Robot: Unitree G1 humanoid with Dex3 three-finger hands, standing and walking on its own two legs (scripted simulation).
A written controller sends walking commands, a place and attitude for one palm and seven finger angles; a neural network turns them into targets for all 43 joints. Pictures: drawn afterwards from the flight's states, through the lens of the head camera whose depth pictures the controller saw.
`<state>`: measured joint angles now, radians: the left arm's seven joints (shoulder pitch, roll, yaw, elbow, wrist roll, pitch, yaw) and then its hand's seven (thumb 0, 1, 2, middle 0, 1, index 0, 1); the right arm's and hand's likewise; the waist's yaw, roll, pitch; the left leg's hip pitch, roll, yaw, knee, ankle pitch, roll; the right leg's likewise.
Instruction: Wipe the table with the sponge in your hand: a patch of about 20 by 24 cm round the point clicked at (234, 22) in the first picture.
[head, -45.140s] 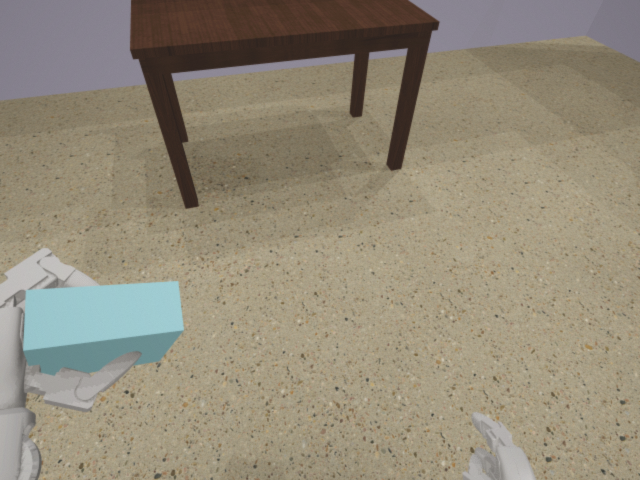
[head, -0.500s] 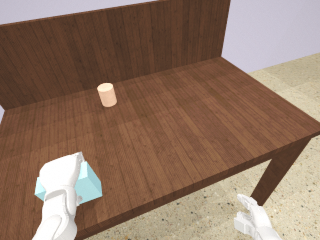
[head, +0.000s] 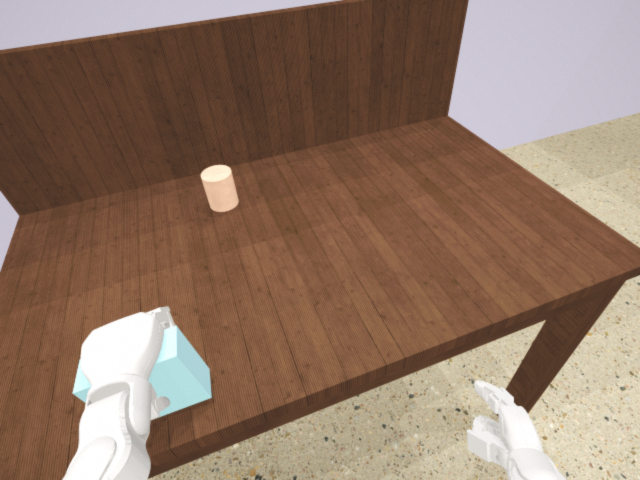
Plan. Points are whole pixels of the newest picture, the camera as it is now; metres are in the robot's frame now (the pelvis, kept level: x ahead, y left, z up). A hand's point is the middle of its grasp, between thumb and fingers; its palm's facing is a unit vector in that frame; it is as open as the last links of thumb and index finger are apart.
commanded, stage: lift the sponge slowly off the table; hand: left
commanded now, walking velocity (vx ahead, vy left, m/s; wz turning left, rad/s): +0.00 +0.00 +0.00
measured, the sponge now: (155, 385) +0.22 +0.27 +0.00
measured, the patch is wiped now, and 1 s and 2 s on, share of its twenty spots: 1.00 1.00 1.00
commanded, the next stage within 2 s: bring the sponge back beside the body in 1.50 s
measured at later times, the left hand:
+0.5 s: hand (139, 352) +0.23 +0.27 +0.07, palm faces +0.03 -0.13 -0.99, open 9.2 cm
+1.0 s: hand (123, 331) +0.23 +0.28 +0.10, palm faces +0.08 -0.13 -0.99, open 9.2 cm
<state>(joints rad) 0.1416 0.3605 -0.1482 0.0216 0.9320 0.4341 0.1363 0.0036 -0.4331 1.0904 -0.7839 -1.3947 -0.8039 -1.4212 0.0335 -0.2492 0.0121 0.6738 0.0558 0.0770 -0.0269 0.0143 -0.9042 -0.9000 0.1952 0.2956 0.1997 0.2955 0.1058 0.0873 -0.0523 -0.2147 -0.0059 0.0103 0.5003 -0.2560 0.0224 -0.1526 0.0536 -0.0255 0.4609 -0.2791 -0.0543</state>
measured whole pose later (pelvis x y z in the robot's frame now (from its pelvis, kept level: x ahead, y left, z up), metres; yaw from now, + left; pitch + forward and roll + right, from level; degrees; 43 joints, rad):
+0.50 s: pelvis -0.02 -0.01 +0.00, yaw +0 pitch -4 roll +0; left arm 0.04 0.41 -0.14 0.03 0.92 0.43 0.07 -0.01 -0.44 1.09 -0.80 -1.38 -0.82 -1.41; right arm 0.00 -0.25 0.03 0.69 0.06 0.05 -0.06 0.01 -0.90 -0.90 0.20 0.30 0.20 0.30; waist 0.11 0.10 -0.02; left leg -0.16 0.00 0.00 0.44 -0.21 0.01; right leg -0.10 0.06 -0.03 0.41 -0.24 -0.07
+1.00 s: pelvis -0.01 -0.01 +0.00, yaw +0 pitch -5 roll +0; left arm 0.04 0.46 -0.08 -0.07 0.88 0.46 0.01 -0.01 -0.44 1.09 -0.80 -1.38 -0.82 -1.41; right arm 0.00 -0.27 0.03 0.69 0.06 0.05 -0.05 0.02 -0.90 -0.90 0.20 0.30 0.20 0.30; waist 0.11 0.10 -0.02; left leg -0.14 0.00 0.01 0.44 -0.21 0.01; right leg -0.09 0.06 -0.03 0.41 -0.24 -0.07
